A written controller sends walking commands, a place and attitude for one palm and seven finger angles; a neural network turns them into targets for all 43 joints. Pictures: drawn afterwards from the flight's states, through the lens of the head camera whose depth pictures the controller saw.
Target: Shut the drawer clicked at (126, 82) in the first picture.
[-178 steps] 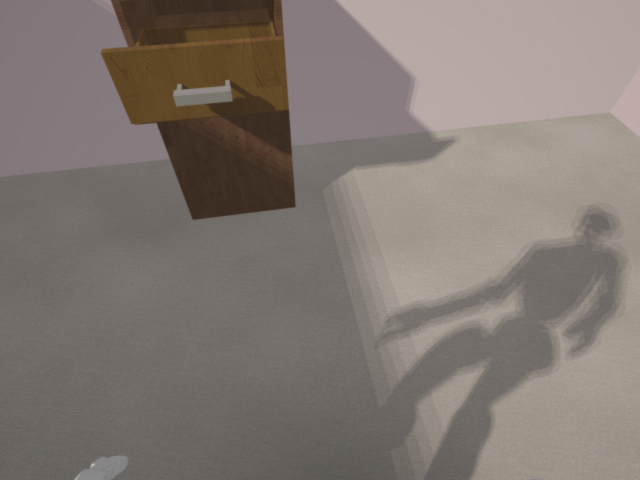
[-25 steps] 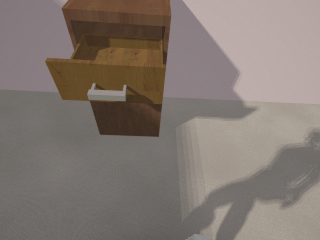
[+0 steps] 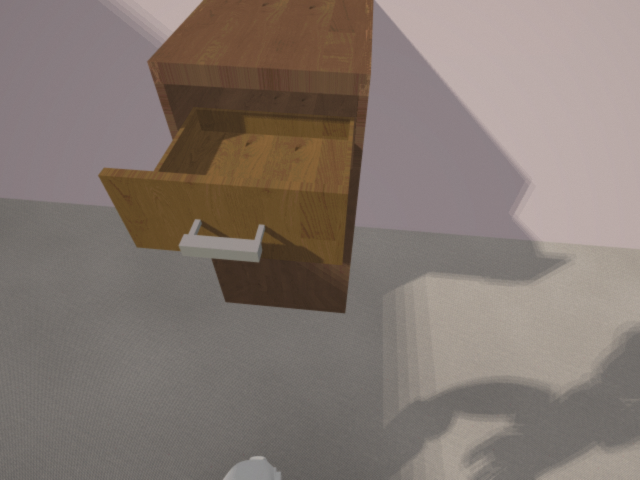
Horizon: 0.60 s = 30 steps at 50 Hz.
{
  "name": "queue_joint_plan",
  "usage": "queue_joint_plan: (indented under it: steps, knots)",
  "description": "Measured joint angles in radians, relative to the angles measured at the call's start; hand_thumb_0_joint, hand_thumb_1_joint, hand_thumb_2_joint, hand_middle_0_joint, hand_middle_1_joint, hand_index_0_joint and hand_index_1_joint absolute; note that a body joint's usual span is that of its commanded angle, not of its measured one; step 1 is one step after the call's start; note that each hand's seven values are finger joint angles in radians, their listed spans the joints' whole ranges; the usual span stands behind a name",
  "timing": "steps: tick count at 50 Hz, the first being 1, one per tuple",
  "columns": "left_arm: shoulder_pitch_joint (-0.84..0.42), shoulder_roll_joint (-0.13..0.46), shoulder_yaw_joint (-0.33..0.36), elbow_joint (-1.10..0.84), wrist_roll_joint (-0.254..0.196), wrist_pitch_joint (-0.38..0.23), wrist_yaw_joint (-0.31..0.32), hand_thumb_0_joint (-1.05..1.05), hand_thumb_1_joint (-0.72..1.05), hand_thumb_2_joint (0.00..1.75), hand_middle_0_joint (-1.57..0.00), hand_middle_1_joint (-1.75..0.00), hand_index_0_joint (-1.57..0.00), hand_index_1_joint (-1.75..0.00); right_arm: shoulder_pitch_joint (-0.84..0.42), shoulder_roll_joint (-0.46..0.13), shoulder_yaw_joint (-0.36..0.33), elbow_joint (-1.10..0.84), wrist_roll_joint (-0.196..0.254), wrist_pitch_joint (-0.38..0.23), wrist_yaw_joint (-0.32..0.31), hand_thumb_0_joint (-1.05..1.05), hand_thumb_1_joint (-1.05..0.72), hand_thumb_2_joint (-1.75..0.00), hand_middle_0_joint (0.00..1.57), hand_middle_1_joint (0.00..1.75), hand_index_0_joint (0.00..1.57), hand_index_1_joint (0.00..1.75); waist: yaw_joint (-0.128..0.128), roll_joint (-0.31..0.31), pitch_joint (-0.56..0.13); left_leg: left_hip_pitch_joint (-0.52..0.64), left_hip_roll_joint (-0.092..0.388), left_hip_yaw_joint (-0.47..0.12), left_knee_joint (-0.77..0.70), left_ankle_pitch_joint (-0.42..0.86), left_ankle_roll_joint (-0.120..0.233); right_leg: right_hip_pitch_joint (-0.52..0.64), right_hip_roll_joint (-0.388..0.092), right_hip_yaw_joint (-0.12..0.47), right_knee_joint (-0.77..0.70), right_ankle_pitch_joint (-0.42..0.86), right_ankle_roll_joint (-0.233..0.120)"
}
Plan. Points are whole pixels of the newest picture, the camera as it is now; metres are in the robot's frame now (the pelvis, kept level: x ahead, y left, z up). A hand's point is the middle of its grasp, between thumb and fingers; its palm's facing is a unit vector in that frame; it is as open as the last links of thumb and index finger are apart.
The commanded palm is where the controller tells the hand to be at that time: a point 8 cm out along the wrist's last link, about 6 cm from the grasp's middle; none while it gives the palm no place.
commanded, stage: take the last steps up to it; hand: left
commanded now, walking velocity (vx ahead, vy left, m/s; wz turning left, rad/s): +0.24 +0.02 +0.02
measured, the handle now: (225, 237) +0.48 +0.21 -0.01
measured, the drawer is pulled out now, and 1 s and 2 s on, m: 0.30 0.30 0.30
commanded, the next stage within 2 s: come to a stop and stand still in 0.30 s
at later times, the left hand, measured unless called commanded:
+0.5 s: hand (194, 428) +0.22 +0.22 -0.17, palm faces +0.00 -0.98 -0.22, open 7.3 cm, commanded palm none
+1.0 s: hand (190, 458) +0.18 +0.22 -0.18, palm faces +0.04 -0.97 -0.23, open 7.3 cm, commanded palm none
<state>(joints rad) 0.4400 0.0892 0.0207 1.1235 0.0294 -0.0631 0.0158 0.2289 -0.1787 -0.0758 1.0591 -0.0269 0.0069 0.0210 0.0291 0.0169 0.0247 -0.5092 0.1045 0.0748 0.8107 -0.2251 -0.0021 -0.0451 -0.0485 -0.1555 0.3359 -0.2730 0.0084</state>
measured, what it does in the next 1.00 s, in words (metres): walks ahead: left foot, then right foot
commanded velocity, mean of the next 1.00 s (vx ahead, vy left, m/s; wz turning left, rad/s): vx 0.00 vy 0.02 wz -0.01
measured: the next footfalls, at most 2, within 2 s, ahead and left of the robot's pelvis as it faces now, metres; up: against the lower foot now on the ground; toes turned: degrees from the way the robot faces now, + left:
left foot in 0.12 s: +0.16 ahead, +0.14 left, +0.00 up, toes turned +7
right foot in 0.54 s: +0.19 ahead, -0.08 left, +0.00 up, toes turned -5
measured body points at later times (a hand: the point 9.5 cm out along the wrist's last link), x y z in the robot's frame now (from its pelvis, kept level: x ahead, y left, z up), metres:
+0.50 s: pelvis +0.13 +0.04 -0.01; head +0.13 +0.03 +0.44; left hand +0.22 +0.27 -0.15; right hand +0.11 -0.18 -0.17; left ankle +0.12 +0.13 -0.74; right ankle +0.19 -0.08 -0.73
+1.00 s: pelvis +0.13 +0.03 -0.01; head +0.15 +0.03 +0.44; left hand +0.18 +0.27 -0.17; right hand +0.13 -0.19 -0.17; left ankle +0.12 +0.13 -0.74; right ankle +0.16 -0.08 -0.74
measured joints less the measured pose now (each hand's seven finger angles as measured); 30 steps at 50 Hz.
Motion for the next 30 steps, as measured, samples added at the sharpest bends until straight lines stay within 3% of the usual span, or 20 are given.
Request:
queue_joint_plan:
  steps: [5,6,9,12,19,24,27,30]
  knots:
    - [0.037,0.010,0.009,0.023,-0.002,0.013,0.000,0.00,0.91,0.90,-0.20,-0.30,-0.21,-0.30,-0.053,0.002,0.016,-0.028,-0.001,-0.026,0.000,0.00,-0.92,-0.90,0.19,0.30,0.19,0.30,0.031,-0.023,0.025,0.119,-0.026,0.041,-0.232,0.012,0.023,0.016,-0.027,-0.003,0.095,-0.099,0.042]
    - [0.044,0.012,0.011,0.027,-0.006,0.018,-0.001,0.00,0.90,0.90,-0.20,-0.30,-0.21,-0.30,-0.061,0.001,0.019,-0.036,-0.004,-0.041,-0.004,0.00,-0.92,-0.90,0.19,0.30,0.19,0.30,0.030,-0.022,0.029,0.137,-0.028,0.044,-0.256,0.064,0.037,-0.013,-0.035,0.001,0.180,-0.139,0.035]
    - [0.009,0.035,0.015,0.038,-0.009,0.047,0.001,0.00,0.91,0.90,-0.20,-0.30,-0.21,-0.30,-0.083,0.025,0.031,-0.048,-0.002,-0.062,-0.022,0.00,-0.92,-0.90,0.19,0.30,0.19,0.30,0.028,-0.051,0.052,0.153,-0.039,0.077,-0.186,-0.003,0.054,-0.178,-0.036,0.073,0.593,-0.250,-0.004]
    - [-0.043,0.059,0.026,0.027,-0.006,0.055,-0.003,0.00,0.91,0.90,-0.20,-0.30,-0.20,-0.30,-0.067,0.045,0.025,-0.050,0.008,-0.074,-0.044,-0.01,-0.93,-0.90,0.20,0.30,0.20,0.30,0.010,-0.055,0.042,0.222,-0.050,0.099,-0.256,-0.009,0.050,-0.323,-0.033,0.074,0.788,-0.184,-0.012]
    - [-0.182,0.090,0.037,-0.068,0.000,0.061,-0.005,0.00,0.91,0.90,-0.19,-0.30,-0.20,-0.30,0.011,0.025,0.028,-0.005,0.002,-0.064,-0.049,-0.02,-0.95,-0.90,0.20,0.30,0.20,0.30,-0.012,-0.049,0.005,0.337,-0.091,0.120,-0.410,0.024,0.060,-0.435,-0.053,0.063,0.600,-0.048,0.003]
    - [-0.258,0.082,0.029,-0.104,-0.001,0.065,-0.002,0.00,0.91,0.90,-0.19,-0.30,-0.20,-0.30,0.071,0.038,0.034,0.040,-0.004,-0.040,-0.046,-0.01,-0.93,-0.90,0.20,0.30,0.20,0.30,-0.041,-0.032,0.006,0.371,-0.100,0.114,-0.407,-0.007,0.046,-0.371,-0.046,0.073,0.392,-0.015,0.007]
    - [-0.275,0.079,0.016,-0.110,-0.004,0.047,0.007,0.00,0.91,0.90,-0.19,-0.30,-0.20,-0.30,0.100,0.056,0.043,0.073,0.001,-0.028,-0.049,0.00,-0.92,-0.90,0.20,0.30,0.20,0.30,-0.044,-0.042,0.009,0.365,-0.103,0.117,-0.337,-0.063,0.024,-0.272,-0.039,0.089,0.203,0.125,0.003]
    - [-0.286,0.050,-0.003,-0.085,-0.011,0.044,0.013,0.00,0.91,0.90,-0.19,-0.30,-0.20,-0.30,0.097,0.056,0.044,0.094,0.011,-0.007,-0.047,0.00,-0.92,-0.90,0.20,0.30,0.20,0.30,-0.066,0.002,0.020,0.367,-0.073,0.098,-0.316,-0.087,0.001,-0.259,-0.010,0.071,0.209,0.078,-0.027]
